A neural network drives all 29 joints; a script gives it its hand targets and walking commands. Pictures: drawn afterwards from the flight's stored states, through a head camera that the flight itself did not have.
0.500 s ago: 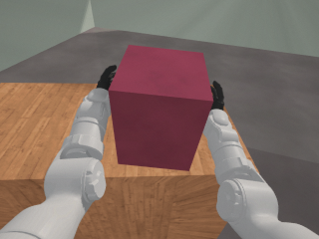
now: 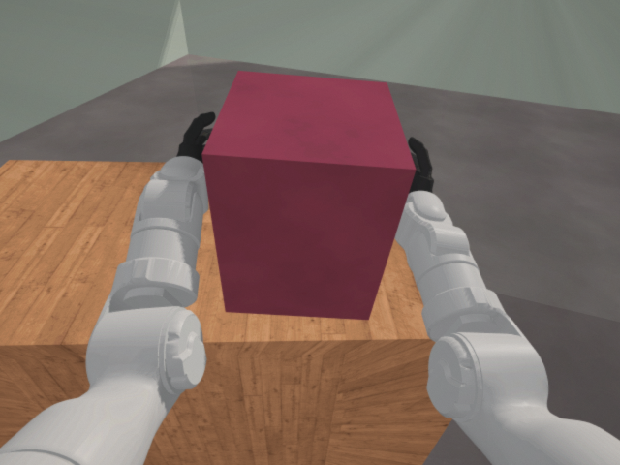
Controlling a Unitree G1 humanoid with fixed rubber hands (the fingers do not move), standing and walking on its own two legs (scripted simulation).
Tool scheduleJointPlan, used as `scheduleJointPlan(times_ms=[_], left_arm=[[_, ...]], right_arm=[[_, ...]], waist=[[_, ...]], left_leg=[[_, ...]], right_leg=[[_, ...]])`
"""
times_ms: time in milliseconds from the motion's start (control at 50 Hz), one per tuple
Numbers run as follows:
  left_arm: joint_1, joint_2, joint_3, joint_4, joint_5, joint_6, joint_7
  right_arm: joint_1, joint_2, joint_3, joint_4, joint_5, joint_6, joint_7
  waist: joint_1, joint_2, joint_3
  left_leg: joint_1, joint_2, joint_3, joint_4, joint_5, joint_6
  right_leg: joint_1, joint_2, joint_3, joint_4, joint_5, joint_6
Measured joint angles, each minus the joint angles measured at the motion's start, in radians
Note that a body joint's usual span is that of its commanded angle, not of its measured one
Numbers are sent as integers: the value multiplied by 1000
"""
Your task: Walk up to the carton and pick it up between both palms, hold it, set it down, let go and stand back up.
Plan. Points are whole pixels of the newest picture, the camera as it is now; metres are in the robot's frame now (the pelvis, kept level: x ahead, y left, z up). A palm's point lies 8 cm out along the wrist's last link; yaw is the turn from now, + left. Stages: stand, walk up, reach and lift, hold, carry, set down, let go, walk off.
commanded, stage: reach and lift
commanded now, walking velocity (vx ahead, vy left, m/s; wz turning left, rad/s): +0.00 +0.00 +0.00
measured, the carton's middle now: (305, 198) +0.40 -0.01 +0.19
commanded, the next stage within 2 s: hold in 0.94 s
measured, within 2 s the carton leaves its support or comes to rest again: neither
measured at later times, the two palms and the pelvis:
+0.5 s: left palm (188, 160) +0.41 +0.14 +0.24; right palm (413, 182) +0.38 -0.15 +0.22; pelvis +0.00 +0.00 +0.00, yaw +0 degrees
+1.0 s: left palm (186, 155) +0.40 +0.14 +0.25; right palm (416, 173) +0.39 -0.15 +0.23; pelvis +0.00 +0.00 +0.00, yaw +0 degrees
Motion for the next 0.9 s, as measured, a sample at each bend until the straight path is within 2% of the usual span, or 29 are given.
scheduleJointPlan(times_ms=[380,900], left_arm=[[1,-6,-8,-100,0,84,20],[2,-7,-24,-163,0,151,37]], right_arm=[[-31,-43,86,-15,75,45,-7],[-64,-73,123,-35,117,111,-10]], waist=[[2,0,1],[2,0,1]], left_leg=[[1,0,0,0,-4,0],[2,0,0,0,-3,-1]], right_leg=[[1,0,0,0,-4,0],[2,0,0,0,-4,0]])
